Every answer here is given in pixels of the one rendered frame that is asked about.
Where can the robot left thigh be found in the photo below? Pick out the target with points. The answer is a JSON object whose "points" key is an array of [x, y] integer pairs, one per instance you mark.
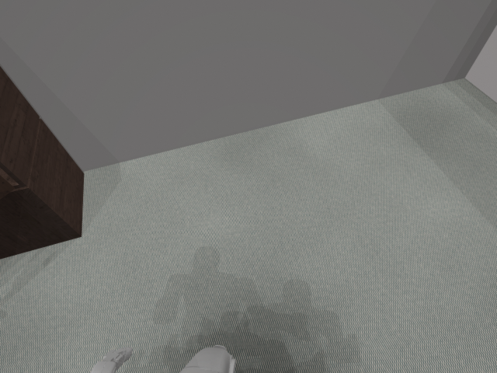
{"points": [[211, 360]]}

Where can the cupboard door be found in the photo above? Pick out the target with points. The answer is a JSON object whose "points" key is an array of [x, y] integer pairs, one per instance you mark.
{"points": [[5, 187]]}

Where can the left robot hand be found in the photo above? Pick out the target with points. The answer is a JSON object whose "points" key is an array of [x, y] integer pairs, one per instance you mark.
{"points": [[112, 360]]}

